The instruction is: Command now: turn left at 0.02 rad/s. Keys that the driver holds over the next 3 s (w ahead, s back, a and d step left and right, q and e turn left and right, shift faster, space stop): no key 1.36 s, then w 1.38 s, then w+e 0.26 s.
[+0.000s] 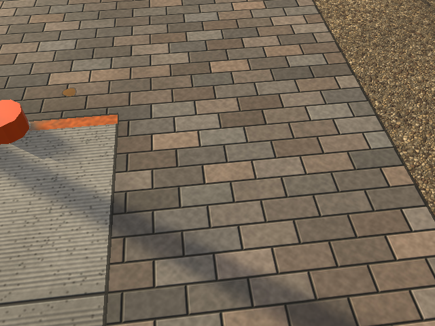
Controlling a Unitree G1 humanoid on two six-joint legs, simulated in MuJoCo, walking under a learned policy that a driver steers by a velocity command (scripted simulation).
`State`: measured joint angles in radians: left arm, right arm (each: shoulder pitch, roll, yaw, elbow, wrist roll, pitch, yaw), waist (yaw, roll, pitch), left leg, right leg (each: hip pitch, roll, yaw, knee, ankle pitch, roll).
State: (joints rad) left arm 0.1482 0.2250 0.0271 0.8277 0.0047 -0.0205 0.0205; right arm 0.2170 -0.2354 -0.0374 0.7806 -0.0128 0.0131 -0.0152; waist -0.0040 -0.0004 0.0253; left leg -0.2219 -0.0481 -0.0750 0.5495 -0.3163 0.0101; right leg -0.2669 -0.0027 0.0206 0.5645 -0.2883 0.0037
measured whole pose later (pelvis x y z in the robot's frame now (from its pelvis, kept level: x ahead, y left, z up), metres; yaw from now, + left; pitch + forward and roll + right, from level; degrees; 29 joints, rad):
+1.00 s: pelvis -0.01 -0.01 +0.01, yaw -1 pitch -2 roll +0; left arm 0.20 0.20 0.02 1.10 0.00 -0.01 0.04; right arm 0.27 -0.18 -0.02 1.08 0.00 -0.01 -0.04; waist 0.01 0.00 0.05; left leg -0.18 -0.02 -0.07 0.48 -0.27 -0.01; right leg -0.23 0.02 0.02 0.49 -0.24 -0.02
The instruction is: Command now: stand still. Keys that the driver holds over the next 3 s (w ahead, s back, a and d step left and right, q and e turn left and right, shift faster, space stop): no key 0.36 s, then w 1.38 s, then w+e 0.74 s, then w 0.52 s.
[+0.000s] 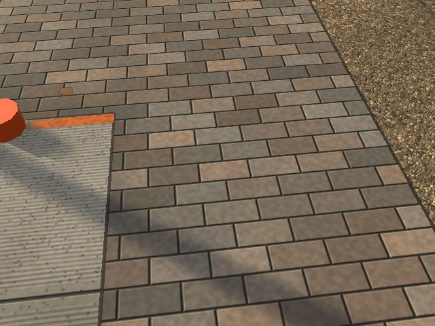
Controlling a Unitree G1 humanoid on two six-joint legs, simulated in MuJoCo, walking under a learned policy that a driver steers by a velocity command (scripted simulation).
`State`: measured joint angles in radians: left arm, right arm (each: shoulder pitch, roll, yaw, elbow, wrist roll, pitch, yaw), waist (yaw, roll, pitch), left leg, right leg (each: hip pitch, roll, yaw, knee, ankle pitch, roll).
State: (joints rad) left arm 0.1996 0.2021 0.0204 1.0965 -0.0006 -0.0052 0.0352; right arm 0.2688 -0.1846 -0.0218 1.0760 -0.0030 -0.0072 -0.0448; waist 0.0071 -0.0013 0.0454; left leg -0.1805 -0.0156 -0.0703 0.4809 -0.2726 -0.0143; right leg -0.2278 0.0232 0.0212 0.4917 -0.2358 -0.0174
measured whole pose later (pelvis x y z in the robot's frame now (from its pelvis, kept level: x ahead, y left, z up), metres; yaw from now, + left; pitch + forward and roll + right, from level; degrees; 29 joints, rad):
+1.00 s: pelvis +0.19 +0.02 -0.01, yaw +1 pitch +3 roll +0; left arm -0.05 0.24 0.02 0.87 -0.03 -0.10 -0.04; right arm 0.55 -0.18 -0.02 1.08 0.01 -0.08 -0.02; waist -0.10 -0.03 0.02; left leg 0.17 -0.01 0.00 0.14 -0.36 0.02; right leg -0.63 -0.04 -0.04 0.57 -0.01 -0.05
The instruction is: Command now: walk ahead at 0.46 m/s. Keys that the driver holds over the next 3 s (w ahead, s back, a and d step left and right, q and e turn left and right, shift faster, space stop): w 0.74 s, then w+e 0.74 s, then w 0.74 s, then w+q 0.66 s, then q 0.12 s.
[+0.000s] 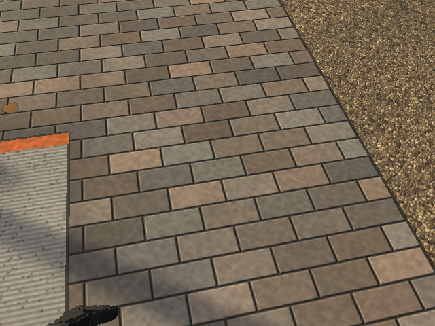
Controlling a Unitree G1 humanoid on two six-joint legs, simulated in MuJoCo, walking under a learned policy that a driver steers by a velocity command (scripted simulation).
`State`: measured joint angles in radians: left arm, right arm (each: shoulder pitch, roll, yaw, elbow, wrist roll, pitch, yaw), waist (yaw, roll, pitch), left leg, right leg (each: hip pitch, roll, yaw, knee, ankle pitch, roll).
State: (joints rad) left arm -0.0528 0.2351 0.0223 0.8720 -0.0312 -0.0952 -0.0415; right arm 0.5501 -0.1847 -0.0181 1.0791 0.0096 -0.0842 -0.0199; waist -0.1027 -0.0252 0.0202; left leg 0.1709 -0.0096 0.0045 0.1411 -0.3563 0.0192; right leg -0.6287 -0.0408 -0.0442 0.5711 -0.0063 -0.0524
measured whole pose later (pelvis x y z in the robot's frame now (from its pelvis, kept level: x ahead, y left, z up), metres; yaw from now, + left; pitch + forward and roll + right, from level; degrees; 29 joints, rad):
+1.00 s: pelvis +0.58 +0.03 +0.02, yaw -6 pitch +1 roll +2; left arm 0.15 0.26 0.06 0.91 -0.02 -0.06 -0.01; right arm 0.33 -0.24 -0.05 0.97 -0.01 -0.11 -0.01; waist -0.05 -0.04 0.00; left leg 0.01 -0.06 0.15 0.18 -0.22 0.05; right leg -0.71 -0.10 0.07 0.75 0.08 -0.03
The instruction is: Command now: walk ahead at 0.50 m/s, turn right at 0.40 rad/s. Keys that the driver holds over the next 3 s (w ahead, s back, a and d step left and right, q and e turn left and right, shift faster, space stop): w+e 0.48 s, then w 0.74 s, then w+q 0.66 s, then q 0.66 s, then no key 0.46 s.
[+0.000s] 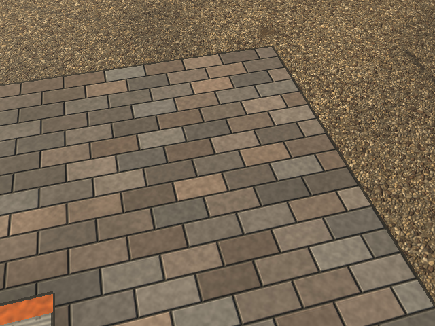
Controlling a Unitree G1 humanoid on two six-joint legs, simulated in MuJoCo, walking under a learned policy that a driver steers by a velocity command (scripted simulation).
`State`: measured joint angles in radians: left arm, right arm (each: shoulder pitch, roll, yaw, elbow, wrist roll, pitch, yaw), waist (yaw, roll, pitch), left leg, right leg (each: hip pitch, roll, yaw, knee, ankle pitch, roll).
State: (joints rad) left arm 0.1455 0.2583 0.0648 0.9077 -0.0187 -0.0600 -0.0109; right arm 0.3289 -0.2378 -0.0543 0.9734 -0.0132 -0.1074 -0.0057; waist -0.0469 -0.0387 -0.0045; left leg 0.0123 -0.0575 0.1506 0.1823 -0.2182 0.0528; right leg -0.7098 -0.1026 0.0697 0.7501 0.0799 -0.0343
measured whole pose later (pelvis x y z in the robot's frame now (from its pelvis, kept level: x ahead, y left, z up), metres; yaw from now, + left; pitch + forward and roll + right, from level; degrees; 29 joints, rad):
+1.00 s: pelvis +0.58 -0.10 +0.00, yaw -22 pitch +2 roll +1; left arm 0.15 0.27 0.06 0.73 0.00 -0.07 0.00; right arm 0.36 -0.25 -0.05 0.87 0.01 -0.09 0.02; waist -0.07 -0.04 0.01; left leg -0.10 -0.06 0.02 0.24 -0.19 0.06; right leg -0.67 -0.11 0.05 0.78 -0.07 -0.01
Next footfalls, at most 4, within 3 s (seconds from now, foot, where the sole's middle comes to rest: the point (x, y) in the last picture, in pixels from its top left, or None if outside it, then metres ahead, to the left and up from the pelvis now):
0.18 right None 0.28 -0.14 -0.78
0.68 left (222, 295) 0.61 -0.02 -0.78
1.20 right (314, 244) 0.78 -0.35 -0.78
1.74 left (259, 168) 1.14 -0.20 -0.78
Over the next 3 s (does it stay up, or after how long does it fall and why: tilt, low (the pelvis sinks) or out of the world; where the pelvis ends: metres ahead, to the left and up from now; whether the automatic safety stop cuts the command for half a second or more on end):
stays up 1.23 -0.26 -0.01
